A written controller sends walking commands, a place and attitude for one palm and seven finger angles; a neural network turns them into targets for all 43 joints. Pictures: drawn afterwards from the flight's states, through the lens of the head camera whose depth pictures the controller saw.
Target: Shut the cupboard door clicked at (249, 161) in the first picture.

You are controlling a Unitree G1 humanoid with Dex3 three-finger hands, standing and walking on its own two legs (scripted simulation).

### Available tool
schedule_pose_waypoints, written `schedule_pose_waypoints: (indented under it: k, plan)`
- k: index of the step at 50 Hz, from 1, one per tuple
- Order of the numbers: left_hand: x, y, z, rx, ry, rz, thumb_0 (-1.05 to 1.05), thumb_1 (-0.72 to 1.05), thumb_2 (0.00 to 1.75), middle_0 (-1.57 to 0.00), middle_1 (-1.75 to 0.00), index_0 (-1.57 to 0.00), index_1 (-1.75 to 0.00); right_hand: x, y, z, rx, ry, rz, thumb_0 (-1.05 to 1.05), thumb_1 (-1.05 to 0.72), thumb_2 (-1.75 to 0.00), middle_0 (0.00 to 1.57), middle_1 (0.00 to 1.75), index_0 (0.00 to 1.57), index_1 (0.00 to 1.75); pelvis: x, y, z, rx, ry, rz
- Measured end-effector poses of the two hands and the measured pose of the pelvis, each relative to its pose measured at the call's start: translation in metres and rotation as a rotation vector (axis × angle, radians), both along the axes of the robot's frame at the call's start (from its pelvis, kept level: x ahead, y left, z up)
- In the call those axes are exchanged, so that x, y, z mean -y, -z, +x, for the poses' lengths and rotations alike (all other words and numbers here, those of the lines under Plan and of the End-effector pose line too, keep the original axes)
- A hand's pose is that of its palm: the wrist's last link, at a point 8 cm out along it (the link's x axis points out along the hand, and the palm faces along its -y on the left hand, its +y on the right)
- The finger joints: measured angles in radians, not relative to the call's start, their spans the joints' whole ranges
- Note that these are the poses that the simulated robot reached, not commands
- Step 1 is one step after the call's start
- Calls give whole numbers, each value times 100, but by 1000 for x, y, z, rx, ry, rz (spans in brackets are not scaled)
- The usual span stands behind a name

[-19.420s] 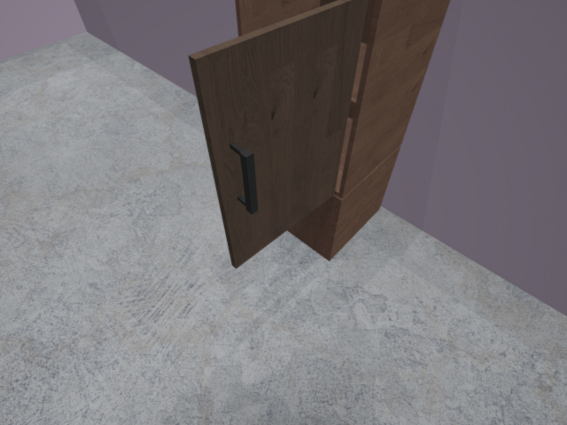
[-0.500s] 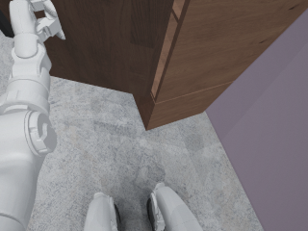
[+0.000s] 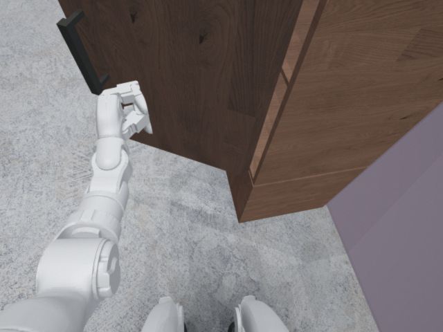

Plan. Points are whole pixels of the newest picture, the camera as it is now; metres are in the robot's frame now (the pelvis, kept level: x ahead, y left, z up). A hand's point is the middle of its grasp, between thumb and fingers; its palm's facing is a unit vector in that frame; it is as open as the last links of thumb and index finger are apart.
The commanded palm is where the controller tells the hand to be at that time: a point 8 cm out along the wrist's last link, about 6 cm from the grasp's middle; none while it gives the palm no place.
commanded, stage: draw the hand back to the body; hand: left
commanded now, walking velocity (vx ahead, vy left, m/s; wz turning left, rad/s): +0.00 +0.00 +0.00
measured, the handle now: (88, 55) +0.64 +0.22 +0.07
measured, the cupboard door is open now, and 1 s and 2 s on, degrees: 59 59 59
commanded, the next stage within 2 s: step back with the hand held close in 1.70 s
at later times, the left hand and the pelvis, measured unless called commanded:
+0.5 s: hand (94, 141) +0.40 +0.16 +0.12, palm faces +0.09 -1.00 -0.02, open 3.1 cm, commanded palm +0.36 +0.21 +0.13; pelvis +0.00 +0.00 +0.04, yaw +0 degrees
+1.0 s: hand out of the picture +0.27 +0.24 +0.19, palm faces +0.26 -0.93 -0.27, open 3.8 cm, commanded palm +0.22 +0.28 +0.21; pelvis +0.01 +0.02 +0.08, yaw +1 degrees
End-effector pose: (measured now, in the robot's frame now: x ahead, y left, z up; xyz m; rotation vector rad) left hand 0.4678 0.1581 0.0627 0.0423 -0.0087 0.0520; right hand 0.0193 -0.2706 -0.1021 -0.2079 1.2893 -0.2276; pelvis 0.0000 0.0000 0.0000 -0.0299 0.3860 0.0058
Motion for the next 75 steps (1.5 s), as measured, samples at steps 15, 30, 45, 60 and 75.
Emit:
schedule_pose_waypoints:
  k: [15,30,45,60,75]
  plan:
    - [-20,-29,-19,33,-40,23,2,90,90,-130,-150,-130,-150,-19,7,-4,48,40,86,0,-91,-90,20,29,20,30,6,-8,-7,42,32,25]
    - [-57,-77,-120,58,11,-3,2,90,90,-129,-149,-130,-149,-8,-49,64,303,-39,10,1,-91,-90,20,29,20,30,0,-45,-6,234,-4,15]
    - [-110,-126,-207,-6,-155,202,2,90,90,-101,-118,-101,-118,-68,-111,170,591,-153,61,1,-91,-90,20,29,20,30,-14,-75,2,387,-10,26]
    - [-153,-171,-279,17,-326,340,2,89,89,-61,-74,-61,-73,-95,-106,177,570,-232,119,1,-91,-90,20,30,20,30,-24,-84,15,442,-18,29]
    - [-168,-191,-322,36,-453,421,2,89,90,-26,-36,-26,-36,-73,-104,173,590,-224,83,1,-91,-90,20,30,20,30,-19,-85,12,452,-25,32]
